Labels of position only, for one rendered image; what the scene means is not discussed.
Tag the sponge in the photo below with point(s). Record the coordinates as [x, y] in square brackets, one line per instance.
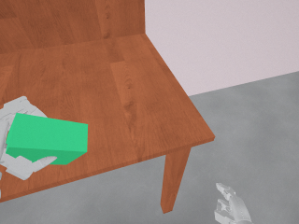
[35, 138]

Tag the table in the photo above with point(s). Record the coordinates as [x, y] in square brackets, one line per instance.
[91, 62]

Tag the left robot hand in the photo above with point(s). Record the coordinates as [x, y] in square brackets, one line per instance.
[20, 166]

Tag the right robot hand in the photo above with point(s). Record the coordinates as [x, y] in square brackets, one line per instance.
[232, 212]

